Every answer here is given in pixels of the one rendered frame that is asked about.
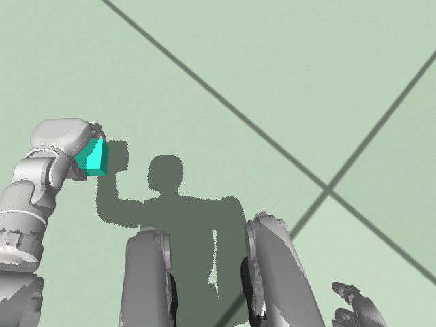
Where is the right robot foot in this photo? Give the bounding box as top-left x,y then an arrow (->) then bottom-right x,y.
240,256 -> 268,327

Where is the left robot arm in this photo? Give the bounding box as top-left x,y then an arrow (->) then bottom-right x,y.
0,146 -> 71,327

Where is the right robot hand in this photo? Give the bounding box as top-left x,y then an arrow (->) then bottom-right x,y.
332,282 -> 387,327

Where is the small box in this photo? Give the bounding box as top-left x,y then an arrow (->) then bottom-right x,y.
74,139 -> 109,176

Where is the left robot hand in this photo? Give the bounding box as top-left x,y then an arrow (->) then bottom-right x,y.
31,118 -> 106,181

